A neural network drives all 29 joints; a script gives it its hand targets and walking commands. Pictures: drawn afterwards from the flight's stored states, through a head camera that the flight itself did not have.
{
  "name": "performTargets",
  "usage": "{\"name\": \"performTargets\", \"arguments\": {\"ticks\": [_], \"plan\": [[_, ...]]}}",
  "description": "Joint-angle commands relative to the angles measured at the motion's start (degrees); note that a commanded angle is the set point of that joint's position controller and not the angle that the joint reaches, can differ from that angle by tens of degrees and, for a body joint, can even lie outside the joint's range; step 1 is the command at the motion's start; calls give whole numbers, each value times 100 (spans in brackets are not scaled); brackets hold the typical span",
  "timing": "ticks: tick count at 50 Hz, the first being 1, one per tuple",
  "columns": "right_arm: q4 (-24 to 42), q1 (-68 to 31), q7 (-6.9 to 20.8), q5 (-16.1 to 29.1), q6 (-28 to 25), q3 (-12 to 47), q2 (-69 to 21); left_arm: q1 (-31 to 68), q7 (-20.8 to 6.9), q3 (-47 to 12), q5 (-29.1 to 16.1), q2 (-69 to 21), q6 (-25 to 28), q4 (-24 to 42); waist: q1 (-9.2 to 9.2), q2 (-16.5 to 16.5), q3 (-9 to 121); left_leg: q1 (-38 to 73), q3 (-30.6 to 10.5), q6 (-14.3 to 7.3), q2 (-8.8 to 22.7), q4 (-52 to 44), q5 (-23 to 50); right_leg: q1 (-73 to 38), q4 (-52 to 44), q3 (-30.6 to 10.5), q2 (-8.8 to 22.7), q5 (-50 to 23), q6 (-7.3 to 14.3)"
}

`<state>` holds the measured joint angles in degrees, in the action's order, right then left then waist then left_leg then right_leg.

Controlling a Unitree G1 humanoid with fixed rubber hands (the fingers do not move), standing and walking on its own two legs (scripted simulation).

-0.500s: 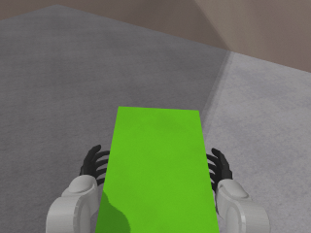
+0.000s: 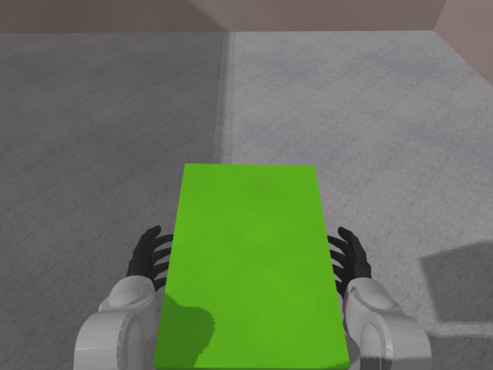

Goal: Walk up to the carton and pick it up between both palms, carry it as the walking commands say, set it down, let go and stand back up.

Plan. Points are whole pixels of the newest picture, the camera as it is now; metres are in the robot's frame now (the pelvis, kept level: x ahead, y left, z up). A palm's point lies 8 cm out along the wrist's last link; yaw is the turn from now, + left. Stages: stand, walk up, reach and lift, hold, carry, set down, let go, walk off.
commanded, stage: carry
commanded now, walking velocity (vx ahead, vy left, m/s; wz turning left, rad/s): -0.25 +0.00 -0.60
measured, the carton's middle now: (247, 278) +0.27 -0.01 +0.02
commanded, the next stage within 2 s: none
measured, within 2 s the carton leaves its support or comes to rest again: neither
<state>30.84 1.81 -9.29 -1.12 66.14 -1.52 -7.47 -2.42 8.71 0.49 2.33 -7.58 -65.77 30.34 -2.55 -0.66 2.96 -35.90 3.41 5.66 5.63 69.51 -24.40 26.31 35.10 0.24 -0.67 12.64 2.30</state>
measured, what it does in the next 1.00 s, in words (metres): walks backwards: left foot, then right foot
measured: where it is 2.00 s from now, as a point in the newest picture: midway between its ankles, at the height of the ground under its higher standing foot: outside the picture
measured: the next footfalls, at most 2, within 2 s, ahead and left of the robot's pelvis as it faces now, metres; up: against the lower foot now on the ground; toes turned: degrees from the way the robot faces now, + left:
left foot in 0.24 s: -0.10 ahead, +0.11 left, +0.00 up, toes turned -2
right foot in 0.60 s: -0.22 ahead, -0.12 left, +0.00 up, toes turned -19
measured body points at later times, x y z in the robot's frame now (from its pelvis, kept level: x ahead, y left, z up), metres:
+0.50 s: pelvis -0.16 +0.02 +0.02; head -0.17 +0.05 +0.47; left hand +0.11 +0.12 +0.11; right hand +0.05 -0.17 +0.12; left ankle -0.14 +0.11 -0.73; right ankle -0.20 -0.12 -0.68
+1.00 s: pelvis -0.23 +0.00 +0.01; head -0.26 +0.00 +0.46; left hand +0.04 +0.09 +0.10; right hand -0.02 -0.20 +0.10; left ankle -0.14 +0.11 -0.73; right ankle -0.25 -0.11 -0.73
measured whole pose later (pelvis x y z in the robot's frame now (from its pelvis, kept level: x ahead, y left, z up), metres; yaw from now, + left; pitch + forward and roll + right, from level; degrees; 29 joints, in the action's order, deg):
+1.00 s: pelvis -0.23 +0.00 +0.01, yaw -12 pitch +3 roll -1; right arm 27.2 0.7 -8.0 -2.3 69.1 -2.2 -7.4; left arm -1.1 9.3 0.8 2.2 -7.4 -69.3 27.1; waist 0.1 -0.6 8.9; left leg -22.0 8.3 0.6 6.1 29.0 -9.3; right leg 16.3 29.6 6.9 1.5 15.8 0.8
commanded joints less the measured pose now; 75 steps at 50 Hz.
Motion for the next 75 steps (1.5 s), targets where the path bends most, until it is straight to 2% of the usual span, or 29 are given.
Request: {"name": "performTargets", "arguments": {"ticks": [1, 6, 8, 9, 10, 11, 12, 13, 14, 15, 16, 17, 19, 21, 23, 25, 26, 27, 28, 29, 30, 31, 32, 34, 36, 38, 43, 57, 75], "plan": [[625, -2227, 814, 1735, -78, 3852, -4834, 1762, -763, -3133, -1396, -4620, 54, 608, 300, 1005, 1399, 1, -186, 6, -180, -463, -114, -1321, -1412, -1687, 1382, -974, 291], [418, -1757, 709, 1456, 16, 3583, -4552, 1702, -772, -3305, -1512, -4332, -67, 675, 358, 1193, 1520, 770, -156, -154, -626, -1910, -576, -1409, -1778, -2260, 1366, -1081, 425], [348, -1608, 687, 1381, 14, 3478, -4521, 1831, -780, -3420, -1582, -4303, -89, 755, 342, 1301, 1562, 1409, -59, -240, -817, -2640, -603, -1127, -2037, -2285, 1287, -807, 305], [318, -1553, 687, 1358, 9, 3415, -4491, 1901, -776, -3484, -1609, -4295, -97, 799, 338, 1425, 1645, 1896, 80, -293, -893, -3176, -642, -912, -2220, -2124, 1176, -314, 92], [305, -1521, 690, 1344, 1, 3348, -4456, 1942, -762, -3539, -1620, -4292, -103, 819, 335, 1590, 1705, 2530, 327, -351, -910, -3890, -605, -641, -2441, -1837, 989, 183, -224], [261, -1490, 693, 1335, -8, 3285, -4449, 2014, -737, -3571, -1611, -4265, -114, 795, 275, 1444, 1627, 3310, 561, -418, -817, -4864, -280, -210, -2433, -1321, 691, 459, -589], [274, -1531, 700, 1343, -20, 3210, -4380, 2075, -706, -3557, -1567, -4196, -124, 734, 248, 739, 1465, 3940, 275, -486, -383, -5540, -391, 364, -1818, -727, 276, 402, -821], [260, -1452, 709, 1234, -48, 3096, -4230, 2092, -714, -3627, -1599, -4197, -137, 826, 159, -1323, 1242, 3349, -1888, -1071, 1479, -6107, -1314, 1148, 112, 137, -335, 964, -958], [474, -1597, 770, 1257, -69, 3160, -4305, 2482, -722, -3746, -1688, -4371, -120, 1139, 221, -2055, 544, 1833, -2560, -1664, 2908, -6175, -162, 1503, 2187, 410, -113, 1902, -765], [758, -2047, 815, 1367, -66, 3321, -4339, 2464, -708, -3620, -1595, -4442, -112, 945, 356, -893, 276, 1398, -1666, -1514, 2325, -5845, 540, 1171, 2948, -129, 210, 1501, -547], [650, -2047, 850, 1335, -46, 3255, -4352, 2458, -687, -3646, -1596, -4513, -105, 826, 382, -507, 197, 1186, -888, -1211, 1703, -5701, 670, 964, 3363, -62, 131, 1133, -458], [568, -1930, 867, 1349, -26, 3190, -4329, 2427, -663, -3667, -1610, -4512, -123, 783, 358, -503, 304, 1432, -437, -1052, 1265, -5554, 877, 980, 3541, -10, 84, 733, -414], [509, -1679, 833, 1341, 33, 3067, -4164, 2330, -594, -3627, -1566, -4364, -175, 656, 341, -820, 646, 2071, -44, -922, 897, -5136, 1861, 902, 3312, 140, 4, 695, -443], [471, -1645, 818, 1324, 90, 3005, -3993, 2279, -521, -3605, -1502, -4287, -231, 567, 302, -927, 816, 2376, -28, -955, 901, -4825, 2547, 634, 2215, 352, 8, 939, -485], [473, -1662, 787, 1355, 147, 3007, -3895, 2193, -462, -3549, -1446, -4217, -293, 483, 238, -1152, 939, 2430, -253, -1064, 1033, -4806, 2918, 205, 1240, 709, -22, 1263, -524], [391, -1598, 755, 1350, 201, 3005, -3834, 2055, -417, -3425, -1387, -4128, -358, 334, 188, -1340, 1084, 2641, -454, -1118, 1112, -4671, 3365, -110, 415, 875, -69, 1462, -513], [351, -1606, 747, 1352, 222, 3016, -3827, 1970, -407, -3343, -1355, -4109, -380, 239, 206, -1317, 1176, 2719, -466, -1109, 1097, -4525, 3561, -337, -160, 896, -97, 1320, -458], [287, -1612, 748, 1354, 235, 3016, -3823, 1893, -402, -3266, -1323, -4116, -387, 149, 247, -1189, 1280, 2685, -394, -1011, 1063, -4382, 3622, -720, -955, 905, -98, 765, -405], [241, -1650, 760, 1381, 228, 3035, -3871, 1852, -401, -3198, -1291, -4162, -384, 93, 263, -1043, 1555, 2504, -268, -840, 1037, -4176, 3394, -1436, -1566, 865, 97, -8, -363], [194, -1713, 774, 1415, 207, 3075, -3962, 1885, -411, -3151, -1255, -4208, -368, 62, 229, -595, 1713, 2333, -168, -649, 884, -3844, 2892, -1894, -1893, 469, 492, -95, -363], [143, -1831, 770, 1405, 196, 3107, -4032, 1916, -443, -3107, -1258, -4259, -348, 67, 215, -211, 1548, 1728, -271, -524, 787, -3724, 1986, -2154, -1857, -55, 1058, -566, -361], [445, -2122, 811, 1472, 186, 3303, -4091, 1990, -461, -3100, -1275, -4383, -286, 26, 198, 812, 1374, 1214, 0, -353, 434, -3763, 1119, -2058, -1147, -484, 1507, -2405, -26], [455, -2364, 839, 1551, 186, 3383, -4226, 2164, -484, -3123, -1337, -4515, -234, 52, 199, 1014, 1160, 1253, 154, -260, 385, -3767, 621, -1626, -1168, -436, 1501, -2286, 74], [497, -2549, 865, 1636, 157, 3526, -4499, 2325, -537, -3162, -1397, -4680, -162, 212, 185, 585, 985, 1562, 168, -323, 286, -3912, 977, -1011, -1355, -309, 1263, -708, 59], [392, -2458, 872, 1610, 166, 3515, -4497, 2249, -557, -3115, -1352, -4610, -154, 186, 203, 457, 912, 1864, 110, -443, 275, -4021, 1095, -582, -1591, -285, 1086, 562, 23], [329, -2385, 868, 1579, 179, 3502, -4461, 2197, -577, -3112, -1350, -4550, -169, 184, 210, 477, 893, 1942, 80, -478, 272, -4063, 1042, -441, -1731, -333, 1068, 1001, 5], [156, -2244, 834, 1430, 221, 3335, -4333, 2313, -629, -3202, -1455, -4467, -231, 172, 208, 356, 816, 2078, 89, -457, 227, -4147, 1097, -275, -1789, -362, 1068, 979, -6], [-138, -2308, 836, 1309, 103, 3099, -4282, 2438, -655, -3160, -1443, -4443, -171, -37, 223, -47, 1112, 2105, -194, -575, 420, -4602, 1551, -737, -1252, 91, 783, 339, -25], [-651, -2458, 894, 1101, -507, 2888, -4276, 2607, -710, -2956, -1296, -4435, 421, -467, 224, -3, 1333, 2250, -110, -594, 356, -4403, 1909, -893, -1105, 192, 822, -150, -28]]}}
